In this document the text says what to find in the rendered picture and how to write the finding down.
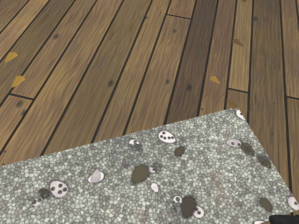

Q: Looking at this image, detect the robot right hand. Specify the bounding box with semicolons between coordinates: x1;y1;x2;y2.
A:
269;215;299;224

